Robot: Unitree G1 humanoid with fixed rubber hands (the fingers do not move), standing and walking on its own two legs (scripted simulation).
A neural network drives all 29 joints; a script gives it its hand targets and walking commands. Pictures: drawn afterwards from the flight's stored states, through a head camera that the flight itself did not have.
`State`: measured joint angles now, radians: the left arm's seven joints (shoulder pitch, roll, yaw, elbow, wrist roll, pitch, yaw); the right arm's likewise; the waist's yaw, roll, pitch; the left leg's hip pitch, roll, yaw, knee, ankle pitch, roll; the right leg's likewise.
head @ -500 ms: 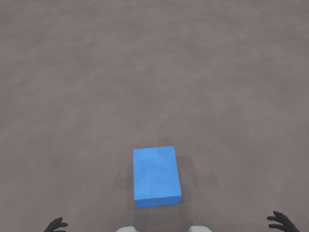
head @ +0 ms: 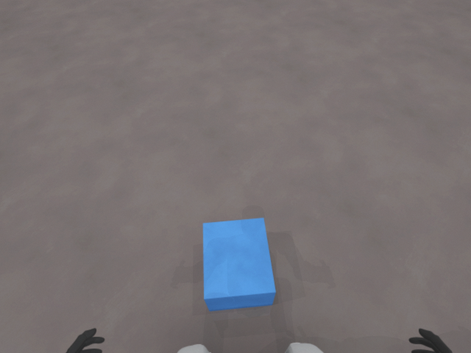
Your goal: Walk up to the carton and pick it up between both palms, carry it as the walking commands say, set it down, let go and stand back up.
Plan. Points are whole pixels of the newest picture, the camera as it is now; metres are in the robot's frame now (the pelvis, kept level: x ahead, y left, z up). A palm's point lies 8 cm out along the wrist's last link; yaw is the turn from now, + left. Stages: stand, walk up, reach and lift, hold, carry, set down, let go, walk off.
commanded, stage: walk up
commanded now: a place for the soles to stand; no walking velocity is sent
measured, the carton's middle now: (237, 263) +0.50 +0.04 -0.66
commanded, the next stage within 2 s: reach and lift in 0.28 s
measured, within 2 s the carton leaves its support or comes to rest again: neither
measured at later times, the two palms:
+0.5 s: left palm (76, 339) +0.16 +0.31 -0.08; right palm (428, 335) +0.15 -0.29 -0.08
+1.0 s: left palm (122, 282) +0.27 +0.27 -0.14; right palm (381, 274) +0.27 -0.27 -0.13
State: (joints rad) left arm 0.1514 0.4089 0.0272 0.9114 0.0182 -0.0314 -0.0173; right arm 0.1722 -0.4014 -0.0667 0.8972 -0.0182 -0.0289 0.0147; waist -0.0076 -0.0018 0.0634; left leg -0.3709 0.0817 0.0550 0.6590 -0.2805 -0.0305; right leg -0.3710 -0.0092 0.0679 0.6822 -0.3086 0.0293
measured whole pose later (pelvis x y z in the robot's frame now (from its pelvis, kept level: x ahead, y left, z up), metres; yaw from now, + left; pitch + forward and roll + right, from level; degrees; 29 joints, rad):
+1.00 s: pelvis +0.01 +0.01 -0.03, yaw +0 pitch +17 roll +1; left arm -0.22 0.30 0.13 0.67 0.01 0.08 -0.01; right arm -0.21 -0.36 -0.11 0.64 0.00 0.08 0.03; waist -0.01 -0.01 0.12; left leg -0.80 0.07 0.05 0.88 -0.36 -0.03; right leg -0.80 -0.02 0.08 0.90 -0.39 0.05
